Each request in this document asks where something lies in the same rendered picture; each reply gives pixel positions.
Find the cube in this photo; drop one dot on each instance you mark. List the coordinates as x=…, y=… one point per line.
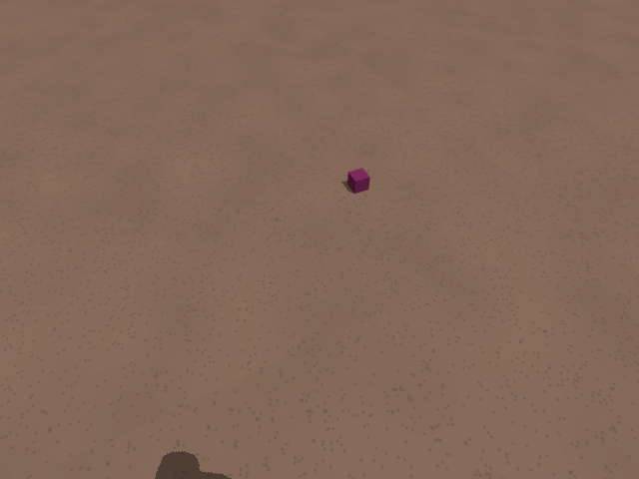
x=358, y=180

